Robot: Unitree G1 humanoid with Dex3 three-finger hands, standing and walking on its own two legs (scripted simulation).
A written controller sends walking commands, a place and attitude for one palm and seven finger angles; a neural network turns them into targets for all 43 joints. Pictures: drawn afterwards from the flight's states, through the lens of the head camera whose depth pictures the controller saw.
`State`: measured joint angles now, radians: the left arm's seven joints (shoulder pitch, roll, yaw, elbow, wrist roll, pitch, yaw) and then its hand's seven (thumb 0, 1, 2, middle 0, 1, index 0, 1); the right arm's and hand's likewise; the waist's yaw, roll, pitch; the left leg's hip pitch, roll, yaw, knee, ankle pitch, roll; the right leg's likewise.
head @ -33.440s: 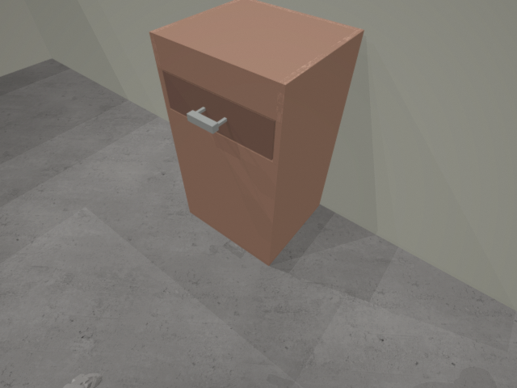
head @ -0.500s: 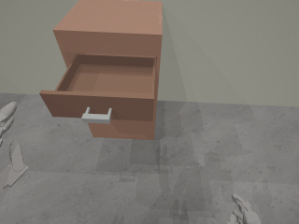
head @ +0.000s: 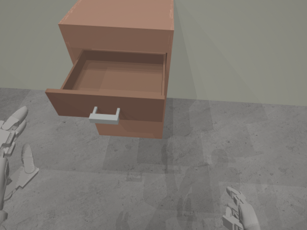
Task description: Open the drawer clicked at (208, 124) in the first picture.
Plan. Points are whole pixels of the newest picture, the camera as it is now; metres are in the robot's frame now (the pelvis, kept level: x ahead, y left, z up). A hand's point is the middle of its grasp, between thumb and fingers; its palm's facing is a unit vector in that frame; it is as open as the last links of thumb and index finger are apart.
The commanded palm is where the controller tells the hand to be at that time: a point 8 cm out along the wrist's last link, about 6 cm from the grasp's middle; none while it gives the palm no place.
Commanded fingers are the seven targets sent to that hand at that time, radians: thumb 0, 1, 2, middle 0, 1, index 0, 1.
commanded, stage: let the arm hang, fingers relaxed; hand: left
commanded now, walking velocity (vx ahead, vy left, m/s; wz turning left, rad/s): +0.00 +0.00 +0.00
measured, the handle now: (105, 114) +0.52 +0.21 -0.09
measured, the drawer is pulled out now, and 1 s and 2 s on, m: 0.30 0.30 0.30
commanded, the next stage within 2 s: look to check the result in 1.08 s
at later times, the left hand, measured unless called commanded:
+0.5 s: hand out of the picture -0.06 +0.18 -0.17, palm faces +0.02 -0.97 -0.23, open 7.1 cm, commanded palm none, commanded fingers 0.00 0.90 0.90 -0.20 -0.30 -0.20 -0.30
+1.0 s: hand out of the picture -0.03 +0.15 -0.18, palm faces +0.03 -0.98 -0.18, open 7.3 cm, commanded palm none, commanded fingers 0.00 0.90 0.90 -0.20 -0.30 -0.20 -0.30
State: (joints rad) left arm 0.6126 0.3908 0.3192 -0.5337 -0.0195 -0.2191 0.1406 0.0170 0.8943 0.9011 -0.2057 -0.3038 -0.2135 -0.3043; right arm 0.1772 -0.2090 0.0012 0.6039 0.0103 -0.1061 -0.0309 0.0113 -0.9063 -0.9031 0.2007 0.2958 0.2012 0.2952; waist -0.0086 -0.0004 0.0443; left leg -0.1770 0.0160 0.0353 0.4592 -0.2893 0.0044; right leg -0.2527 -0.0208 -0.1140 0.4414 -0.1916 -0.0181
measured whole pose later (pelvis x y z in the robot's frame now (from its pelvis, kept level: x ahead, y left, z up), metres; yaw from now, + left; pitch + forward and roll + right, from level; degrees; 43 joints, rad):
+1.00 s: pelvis -0.02 -0.01 +0.00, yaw -1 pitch -2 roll +0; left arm 0.28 0.12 0.02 1.13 0.02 0.01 0.04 0.02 0.93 0.90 -0.20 -0.30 -0.20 -0.30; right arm 0.37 -0.08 -0.01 1.11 -0.02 0.00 -0.04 0.00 -0.91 -0.90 0.20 0.29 0.20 0.29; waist 0.00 0.01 0.04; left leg -0.14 0.03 0.05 0.43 -0.25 -0.01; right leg -0.23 0.00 -0.10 0.42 -0.15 -0.04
